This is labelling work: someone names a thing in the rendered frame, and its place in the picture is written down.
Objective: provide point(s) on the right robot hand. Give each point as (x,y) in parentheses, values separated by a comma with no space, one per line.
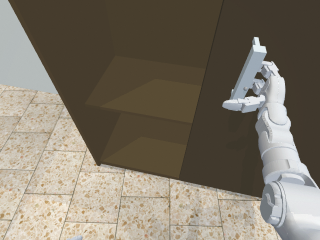
(271,91)

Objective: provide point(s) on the robot right forearm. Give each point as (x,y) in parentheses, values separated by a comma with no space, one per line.
(278,152)

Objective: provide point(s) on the robot right upper arm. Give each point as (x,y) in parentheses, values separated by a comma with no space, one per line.
(292,209)

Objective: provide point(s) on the handle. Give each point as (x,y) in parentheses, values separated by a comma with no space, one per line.
(249,70)

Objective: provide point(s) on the wardrobe door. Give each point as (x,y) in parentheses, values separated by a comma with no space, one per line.
(222,151)

